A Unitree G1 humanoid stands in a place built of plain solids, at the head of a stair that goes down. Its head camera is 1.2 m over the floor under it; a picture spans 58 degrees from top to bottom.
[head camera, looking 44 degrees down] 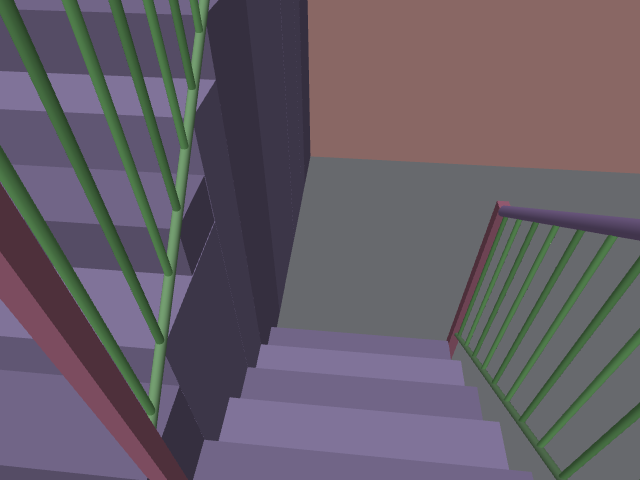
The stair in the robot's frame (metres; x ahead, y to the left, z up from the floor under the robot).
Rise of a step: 0.17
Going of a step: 0.22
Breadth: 0.98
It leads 5 degrees to the right of straight ahead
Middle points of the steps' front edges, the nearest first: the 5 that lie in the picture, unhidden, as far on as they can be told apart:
0.49 -0.13 -0.17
0.71 -0.15 -0.34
0.93 -0.17 -0.50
1.15 -0.19 -0.67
1.37 -0.22 -0.84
